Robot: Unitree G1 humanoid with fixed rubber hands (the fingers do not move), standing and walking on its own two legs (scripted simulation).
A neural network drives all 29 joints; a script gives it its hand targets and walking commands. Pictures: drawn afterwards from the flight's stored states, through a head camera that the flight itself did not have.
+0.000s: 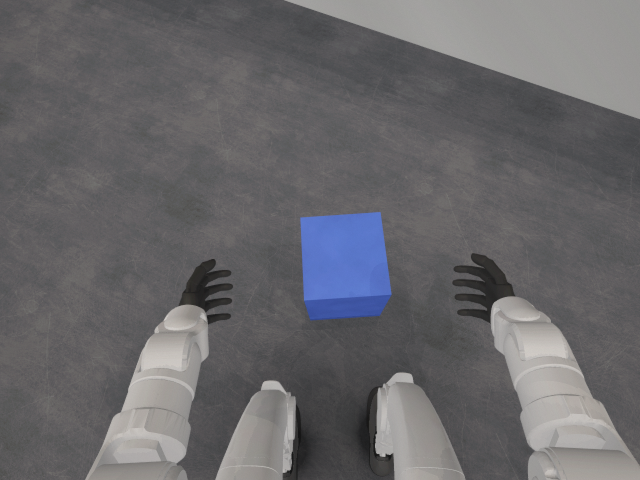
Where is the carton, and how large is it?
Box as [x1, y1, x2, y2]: [300, 212, 391, 320]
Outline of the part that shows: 380,212 300,218 304,301 310,320 379,315 391,294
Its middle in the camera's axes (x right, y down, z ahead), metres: +0.06 +0.09 +1.03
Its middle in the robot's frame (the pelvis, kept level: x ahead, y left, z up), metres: +0.53 -0.02 -0.56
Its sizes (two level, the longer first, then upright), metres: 0.210 0.200 0.250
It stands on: the floor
